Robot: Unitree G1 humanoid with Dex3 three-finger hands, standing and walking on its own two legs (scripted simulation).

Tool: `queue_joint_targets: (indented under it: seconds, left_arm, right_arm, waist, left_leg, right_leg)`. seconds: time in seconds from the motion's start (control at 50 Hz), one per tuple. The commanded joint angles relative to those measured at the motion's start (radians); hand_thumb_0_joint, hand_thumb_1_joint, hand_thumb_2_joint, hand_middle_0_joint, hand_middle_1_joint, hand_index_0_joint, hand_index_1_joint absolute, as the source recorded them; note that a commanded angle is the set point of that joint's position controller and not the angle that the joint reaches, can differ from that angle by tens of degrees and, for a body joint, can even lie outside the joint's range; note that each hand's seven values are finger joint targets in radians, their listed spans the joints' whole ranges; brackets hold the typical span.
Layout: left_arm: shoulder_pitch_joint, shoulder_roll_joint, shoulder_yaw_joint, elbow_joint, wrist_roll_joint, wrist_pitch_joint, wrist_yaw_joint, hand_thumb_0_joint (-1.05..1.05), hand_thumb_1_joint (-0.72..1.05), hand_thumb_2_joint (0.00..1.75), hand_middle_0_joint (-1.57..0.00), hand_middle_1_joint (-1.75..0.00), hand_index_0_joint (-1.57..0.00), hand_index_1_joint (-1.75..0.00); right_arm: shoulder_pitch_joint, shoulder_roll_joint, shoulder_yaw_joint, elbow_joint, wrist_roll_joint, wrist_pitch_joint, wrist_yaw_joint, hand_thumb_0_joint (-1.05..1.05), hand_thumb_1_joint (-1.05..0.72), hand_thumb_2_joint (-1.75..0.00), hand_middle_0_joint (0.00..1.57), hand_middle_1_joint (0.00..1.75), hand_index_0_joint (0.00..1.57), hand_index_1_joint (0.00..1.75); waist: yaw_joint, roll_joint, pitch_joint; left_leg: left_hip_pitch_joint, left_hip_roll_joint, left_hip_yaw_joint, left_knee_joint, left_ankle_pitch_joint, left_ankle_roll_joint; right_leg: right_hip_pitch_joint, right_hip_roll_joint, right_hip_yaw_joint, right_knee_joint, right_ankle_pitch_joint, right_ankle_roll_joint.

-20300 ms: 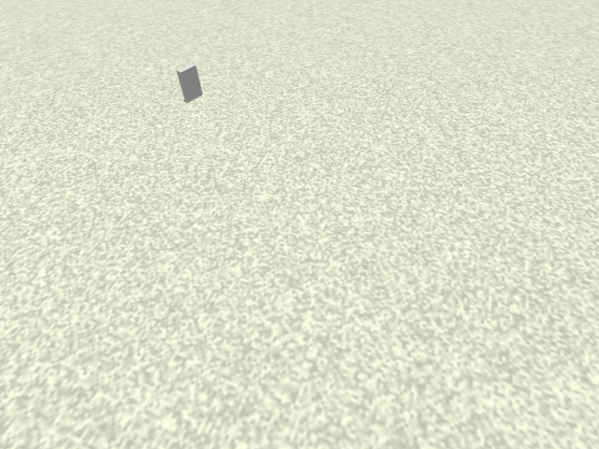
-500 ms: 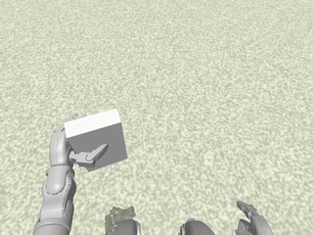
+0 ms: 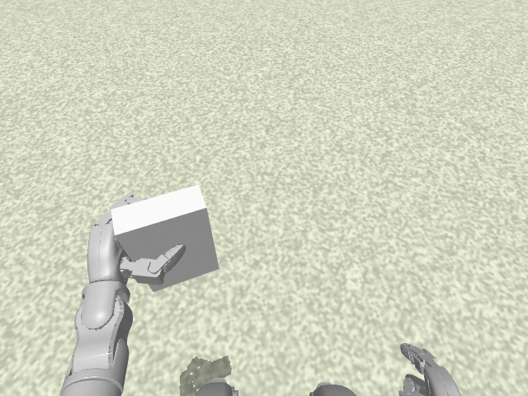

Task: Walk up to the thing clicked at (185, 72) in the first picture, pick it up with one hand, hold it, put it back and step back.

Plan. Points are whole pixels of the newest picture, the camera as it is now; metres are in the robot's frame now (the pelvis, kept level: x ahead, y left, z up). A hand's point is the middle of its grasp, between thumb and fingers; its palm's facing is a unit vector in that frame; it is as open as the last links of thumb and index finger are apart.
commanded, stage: hold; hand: left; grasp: from the side
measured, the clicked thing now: (173, 243) +0.34 +0.15 +0.02
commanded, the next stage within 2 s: none
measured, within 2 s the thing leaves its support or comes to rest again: neither
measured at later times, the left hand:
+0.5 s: hand (153, 241) +0.32 +0.17 +0.06, palm faces +0.11 -0.99 -0.03, open 8.7 cm
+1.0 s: hand (151, 244) +0.32 +0.17 +0.06, palm faces +0.11 -0.99 -0.03, open 8.7 cm
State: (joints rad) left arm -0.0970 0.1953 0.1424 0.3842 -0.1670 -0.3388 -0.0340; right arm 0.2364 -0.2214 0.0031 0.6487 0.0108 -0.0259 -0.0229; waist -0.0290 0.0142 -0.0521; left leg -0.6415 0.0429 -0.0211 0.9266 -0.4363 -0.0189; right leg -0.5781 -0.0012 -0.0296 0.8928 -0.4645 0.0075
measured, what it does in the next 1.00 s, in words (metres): stands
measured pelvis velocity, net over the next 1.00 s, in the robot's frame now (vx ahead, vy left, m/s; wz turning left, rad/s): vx -0.01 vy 0.00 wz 0.00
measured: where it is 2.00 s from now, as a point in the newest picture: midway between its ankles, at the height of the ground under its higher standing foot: outside the picture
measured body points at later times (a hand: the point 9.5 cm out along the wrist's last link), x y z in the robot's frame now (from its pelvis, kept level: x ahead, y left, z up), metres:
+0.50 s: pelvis -0.01 +0.00 +0.01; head +0.03 +0.00 +0.46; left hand +0.31 +0.22 +0.06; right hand +0.13 -0.24 -0.10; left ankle +0.02 +0.13 -0.69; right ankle -0.01 -0.13 -0.69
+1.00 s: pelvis -0.01 +0.00 +0.01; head +0.02 +0.00 +0.46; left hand +0.30 +0.22 +0.07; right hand +0.12 -0.24 -0.10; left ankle +0.02 +0.13 -0.69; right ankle -0.01 -0.13 -0.69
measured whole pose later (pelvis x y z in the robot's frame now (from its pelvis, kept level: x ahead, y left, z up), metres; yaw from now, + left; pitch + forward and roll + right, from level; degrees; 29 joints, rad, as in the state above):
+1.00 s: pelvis -0.01 +0.00 +0.01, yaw +0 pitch +5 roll -1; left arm -0.12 0.19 0.13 0.44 -0.15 -0.35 -0.03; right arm 0.23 -0.22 0.00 0.67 0.01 -0.03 -0.02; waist -0.02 0.01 -0.02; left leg -0.54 0.04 -0.02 0.83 -0.38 -0.02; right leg -0.49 -0.01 -0.03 0.81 -0.41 0.01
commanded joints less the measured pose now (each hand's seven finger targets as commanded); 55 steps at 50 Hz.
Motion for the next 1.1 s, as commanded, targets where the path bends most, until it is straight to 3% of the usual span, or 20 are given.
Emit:
queue_joint_targets:
  seconds: [0.0,0.02,0.18,0.24,0.3,0.32,0.36,0.44,0.48,0.52,0.56,0.62,0.68,0.76,0.8,0.9,0.96,1.02,1.04,1.08]
  left_arm:
    - [-0.271,0.113,0.032,-0.249,-0.022,-0.094,-0.003,0.00,0.20,1.16,-1.27,-1.36,-1.28,-1.36]
    - [-0.298,0.139,0.053,-0.283,-0.022,-0.100,-0.001,0.00,0.20,1.16,-1.28,-1.37,-1.29,-1.37]
    - [-0.297,0.144,0.057,-0.312,-0.030,-0.100,-0.001,0.00,0.24,1.20,-1.30,-1.40,-1.31,-1.40]
    - [-0.299,0.111,0.031,-0.299,-0.028,-0.097,0.003,0.00,0.23,1.18,-1.28,-1.37,-1.29,-1.37]
    - [-0.330,0.138,0.047,-0.298,-0.020,-0.094,0.008,0.00,0.24,1.17,-1.27,-1.37,-1.28,-1.36]
    - [-0.266,0.093,0.015,-0.225,-0.015,-0.084,0.005,0.00,0.23,1.17,-1.28,-1.37,-1.29,-1.37]
    - [-0.331,0.151,0.050,-0.306,-0.012,-0.096,0.011,0.00,0.23,1.18,-1.28,-1.37,-1.29,-1.37]
    - [-0.289,0.088,0.016,-0.211,-0.019,-0.079,0.001,0.00,0.22,1.16,-1.28,-1.37,-1.29,-1.37]
    - [-0.343,0.145,0.055,-0.272,-0.015,-0.085,0.010,0.00,0.24,1.18,-1.28,-1.37,-1.29,-1.37]
    - [-0.303,0.126,0.051,-0.226,-0.015,-0.084,0.007,0.00,0.23,1.17,-1.27,-1.36,-1.28,-1.36]
    - [-0.291,0.105,0.046,-0.206,-0.021,-0.091,0.007,0.00,0.26,1.19,-1.28,-1.37,-1.29,-1.37]
    - [-0.329,0.138,0.051,-0.261,-0.015,-0.106,0.004,0.00,0.24,1.18,-1.28,-1.38,-1.29,-1.38]
    - [-0.321,0.112,0.020,-0.270,-0.012,-0.109,0.004,0.00,0.26,1.16,-1.27,-1.36,-1.27,-1.36]
    - [-0.378,0.144,0.058,-0.279,-0.015,-0.112,0.017,0.00,0.25,1.18,-1.27,-1.37,-1.28,-1.37]
    - [-0.340,0.108,0.034,-0.227,-0.016,-0.107,0.016,0.00,0.24,1.19,-1.28,-1.38,-1.29,-1.38]
    - [-0.368,0.140,0.040,-0.257,-0.012,-0.117,0.002,0.00,0.27,1.19,-1.28,-1.37,-1.29,-1.38]
    - [-0.290,0.092,0.019,-0.172,-0.019,-0.106,-0.009,0.00,0.24,1.19,-1.28,-1.38,-1.29,-1.38]
    - [-0.375,0.157,0.063,-0.270,-0.019,-0.121,-0.004,0.00,0.24,1.18,-1.26,-1.36,-1.27,-1.37]
    - [-0.335,0.138,0.044,-0.257,-0.018,-0.119,-0.004,0.00,0.23,1.18,-1.28,-1.38,-1.29,-1.38]
    - [-0.287,0.122,0.059,-0.206,-0.022,-0.116,0.000,0.00,0.23,1.19,-1.27,-1.37,-1.28,-1.38]
  right_arm:
    - [-0.015,-0.133,-0.050,-0.122,-0.001,-0.035,-0.009,0.00,-0.93,-0.90,0.20,0.30,0.20,0.30]
    - [-0.021,-0.135,-0.053,-0.124,0.000,-0.034,-0.006,0.00,-0.93,-0.90,0.20,0.30,0.20,0.30]
    - [-0.017,-0.132,-0.049,-0.128,0.002,-0.035,-0.006,0.00,-0.93,-0.91,0.20,0.30,0.20,0.30]
    - [-0.022,-0.125,-0.043,-0.125,0.002,-0.036,-0.007,0.00,-0.93,-0.91,0.20,0.30,0.20,0.30]
    - [-0.027,-0.129,-0.047,-0.122,0.001,-0.037,-0.009,0.00,-0.92,-0.90,0.20,0.30,0.20,0.30]
    - [-0.028,-0.127,-0.044,-0.125,0.000,-0.038,-0.009,0.00,-0.92,-0.90,0.20,0.30,0.20,0.30]
    - [-0.030,-0.129,-0.048,-0.118,-0.001,-0.037,-0.010,0.00,-0.92,-0.90,0.20,0.30,0.20,0.30]
    - [-0.041,-0.127,-0.045,-0.124,0.001,-0.040,-0.010,0.00,-0.92,-0.90,0.20,0.30,0.20,0.30]
    - [-0.037,-0.128,-0.049,-0.112,0.001,-0.040,-0.011,0.00,-0.92,-0.90,0.20,0.30,0.20,0.30]
    - [-0.048,-0.123,-0.045,-0.118,0.000,-0.038,-0.009,0.00,-0.92,-0.90,0.20,0.30,0.20,0.30]
    - [-0.045,-0.126,-0.047,-0.114,0.001,-0.042,-0.007,0.00,-0.92,-0.90,0.20,0.30,0.20,0.30]
    - [-0.040,-0.131,-0.051,-0.116,0.000,-0.040,-0.006,0.00,-0.92,-0.90,0.20,0.30,0.20,0.30]
    - [-0.038,-0.131,-0.049,-0.116,-0.001,-0.044,-0.006,0.00,-0.92,-0.91,0.20,0.30,0.20,0.30]
    - [-0.046,-0.128,-0.047,-0.115,0.000,-0.046,-0.009,0.00,-0.92,-0.91,0.20,0.30,0.20,0.30]
    - [-0.046,-0.127,-0.044,-0.114,-0.001,-0.045,-0.009,0.00,-0.92,-0.91,0.20,0.30,0.20,0.30]
    - [-0.042,-0.131,-0.048,-0.105,-0.003,-0.048,-0.009,0.00,-0.92,-0.91,0.20,0.30,0.20,0.30]
    - [-0.050,-0.132,-0.050,-0.105,0.000,-0.050,-0.007,0.00,-0.92,-0.91,0.20,0.30,0.20,0.30]
    - [-0.047,-0.135,-0.055,-0.104,0.001,-0.050,-0.006,0.00,-0.92,-0.91,0.20,0.30,0.20,0.30]
    - [-0.053,-0.131,-0.050,-0.108,0.002,-0.049,-0.009,0.00,-0.93,-0.91,0.20,0.30,0.20,0.30]
    - [-0.052,-0.129,-0.050,-0.108,0.000,-0.051,-0.005,0.00,-0.93,-0.91,0.20,0.30,0.20,0.30]
  waist:
    - [-0.007,0.012,-0.291]
    - [0.000,0.039,-0.295]
    - [0.004,0.030,-0.323]
    - [-0.005,0.014,-0.280]
    - [-0.001,0.032,-0.273]
    - [-0.009,-0.003,-0.259]
    - [0.001,0.041,-0.277]
    - [-0.009,-0.006,-0.253]
    - [0.006,0.015,-0.278]
    - [0.007,-0.001,-0.228]
    - [0.003,-0.029,-0.237]
    - [0.011,0.031,-0.292]
    - [-0.002,0.025,-0.279]
    - [0.003,0.036,-0.271]
    - [-0.006,0.020,-0.236]
    - [0.003,0.022,-0.265]
    - [-0.002,-0.004,-0.230]
    - [0.012,0.028,-0.282]
    - [0.013,0.015,-0.259]
    - [0.012,-0.008,-0.247]
  left_leg:
    - [0.209,-0.030,0.009,-0.135,0.288,0.026]
    - [0.212,-0.031,0.007,-0.137,0.287,0.023]
    - [0.258,-0.029,0.010,-0.149,0.332,0.024]
    - [0.244,-0.030,0.012,-0.163,0.304,0.024]
    - [0.247,-0.032,0.016,-0.174,0.280,0.023]
    - [0.247,-0.030,0.012,-0.178,0.284,0.024]
    - [0.259,-0.035,0.020,-0.176,0.291,0.022]
    - [0.255,-0.032,0.016,-0.188,0.266,0.024]
    - [0.257,-0.034,0.017,-0.193,0.269,0.022]
    - [0.231,-0.036,0.022,-0.197,0.242,0.023]
    - [0.233,-0.033,0.019,-0.199,0.248,0.025]
    - [0.279,-0.035,0.019,-0.197,0.284,0.022]
    - [0.295,-0.032,0.017,-0.199,0.298,0.018]
    - [0.270,-0.031,0.016,-0.214,0.240,0.018]
    - [0.260,-0.032,0.017,-0.216,0.223,0.018]
    - [0.264,-0.036,0.022,-0.210,0.241,0.021]
    - [0.258,-0.035,0.022,-0.210,0.238,0.022]
    - [0.271,-0.036,0.021,-0.209,0.260,0.020]
    - [0.273,-0.039,0.023,-0.211,0.253,0.021]
    - [0.253,-0.036,0.023,-0.212,0.242,0.023]
  right_leg:
    - [0.112,0.020,-0.001,-0.134,0.350,-0.011]
    - [0.107,0.020,-0.002,-0.130,0.343,-0.013]
    - [0.148,0.021,-0.003,-0.148,0.380,-0.010]
    - [0.143,0.019,-0.003,-0.161,0.363,-0.008]
    - [0.142,0.017,0.001,-0.172,0.343,-0.009]
    - [0.152,0.018,-0.004,-0.174,0.345,-0.008]
    - [0.161,0.013,0.003,-0.176,0.358,-0.009]
    - [0.157,0.017,-0.002,-0.191,0.335,-0.007]
    - [0.173,0.014,-0.002,-0.191,0.336,-0.009]
    - [0.158,0.012,-0.001,-0.200,0.312,-0.007]
    - [0.162,0.013,-0.005,-0.197,0.321,-0.006]
    - [0.174,0.012,-0.001,-0.189,0.341,-0.010]
    - [0.171,0.014,-0.003,-0.188,0.351,-0.011]
    - [0.167,0.013,-0.001,-0.199,0.305,-0.012]
    - [0.148,0.015,-0.001,-0.203,0.290,-0.010]
    - [0.176,0.009,0.003,-0.208,0.311,-0.009]
    - [0.162,0.011,0.000,-0.211,0.307,-0.006]
    - [0.178,0.009,0.000,-0.206,0.324,-0.010]
    - [0.181,0.007,0.001,-0.213,0.318,-0.007]
    - [0.178,0.011,0.001,-0.211,0.307,-0.006]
